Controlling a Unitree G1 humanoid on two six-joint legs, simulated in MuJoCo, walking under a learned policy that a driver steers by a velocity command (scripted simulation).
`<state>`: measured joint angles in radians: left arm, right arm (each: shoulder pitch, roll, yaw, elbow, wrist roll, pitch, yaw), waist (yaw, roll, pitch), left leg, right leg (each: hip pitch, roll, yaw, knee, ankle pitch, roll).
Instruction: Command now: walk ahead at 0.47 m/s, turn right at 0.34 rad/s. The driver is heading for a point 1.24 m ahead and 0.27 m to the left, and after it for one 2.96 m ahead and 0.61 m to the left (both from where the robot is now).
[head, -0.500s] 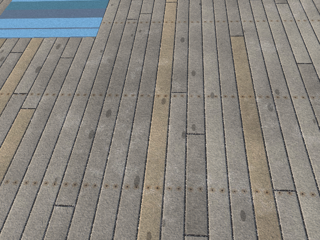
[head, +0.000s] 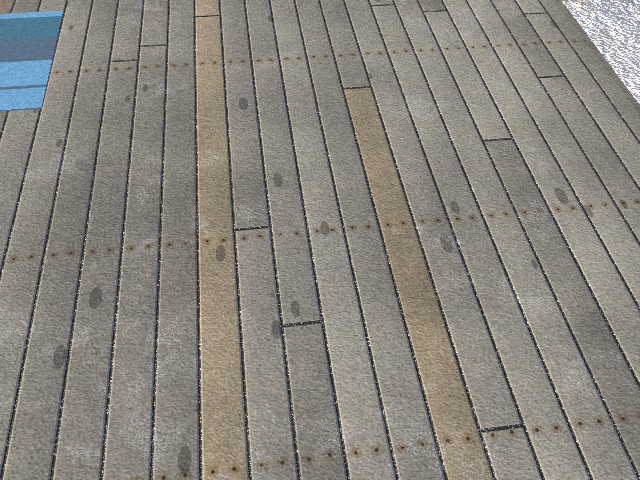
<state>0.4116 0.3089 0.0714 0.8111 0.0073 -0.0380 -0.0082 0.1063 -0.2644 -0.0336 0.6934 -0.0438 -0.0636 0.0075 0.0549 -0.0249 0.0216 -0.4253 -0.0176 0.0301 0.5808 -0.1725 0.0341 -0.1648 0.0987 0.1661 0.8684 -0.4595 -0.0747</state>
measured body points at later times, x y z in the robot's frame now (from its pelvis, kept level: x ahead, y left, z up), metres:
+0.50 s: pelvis +0.26 -0.04 +0.00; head +0.29 -0.05 +0.45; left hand +0.46 +0.19 -0.09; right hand +0.23 -0.29 -0.14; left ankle +0.10 +0.10 -0.66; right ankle +0.33 -0.11 -0.72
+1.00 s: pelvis +0.53 -0.01 -0.01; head +0.57 +0.00 +0.44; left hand +0.45 +0.23 -0.15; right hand +0.76 -0.21 -0.12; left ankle +0.62 +0.05 -0.73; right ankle +0.34 -0.12 -0.70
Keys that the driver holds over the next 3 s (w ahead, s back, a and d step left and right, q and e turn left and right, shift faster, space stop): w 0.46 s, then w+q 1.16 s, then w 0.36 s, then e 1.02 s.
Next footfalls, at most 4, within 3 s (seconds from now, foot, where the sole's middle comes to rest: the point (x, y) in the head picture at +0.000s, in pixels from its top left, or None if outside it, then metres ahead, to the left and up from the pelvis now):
0.42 right None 0.37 -0.12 -0.76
0.98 left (315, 394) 0.66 0.06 -0.76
1.50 right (339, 264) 1.02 0.02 -0.76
2.00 left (217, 240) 1.07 0.34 -0.76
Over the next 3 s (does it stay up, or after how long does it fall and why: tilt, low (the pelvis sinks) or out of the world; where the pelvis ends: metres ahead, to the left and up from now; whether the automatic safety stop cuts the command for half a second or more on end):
stays up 1.12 0.30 0.01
